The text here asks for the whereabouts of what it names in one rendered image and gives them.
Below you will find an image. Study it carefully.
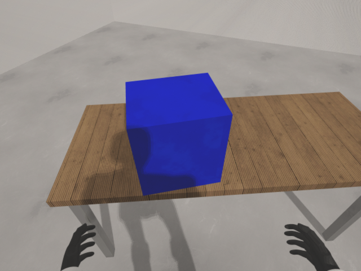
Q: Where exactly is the left robot hand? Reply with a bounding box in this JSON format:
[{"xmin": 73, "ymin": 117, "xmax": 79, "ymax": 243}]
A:
[{"xmin": 60, "ymin": 223, "xmax": 96, "ymax": 271}]

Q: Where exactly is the table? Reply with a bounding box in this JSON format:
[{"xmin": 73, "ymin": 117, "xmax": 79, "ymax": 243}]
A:
[{"xmin": 46, "ymin": 92, "xmax": 361, "ymax": 257}]

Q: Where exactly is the carton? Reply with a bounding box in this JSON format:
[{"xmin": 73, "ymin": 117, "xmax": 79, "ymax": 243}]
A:
[{"xmin": 125, "ymin": 73, "xmax": 233, "ymax": 196}]

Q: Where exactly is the right robot hand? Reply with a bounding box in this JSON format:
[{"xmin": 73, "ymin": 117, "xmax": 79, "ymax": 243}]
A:
[{"xmin": 284, "ymin": 223, "xmax": 340, "ymax": 271}]

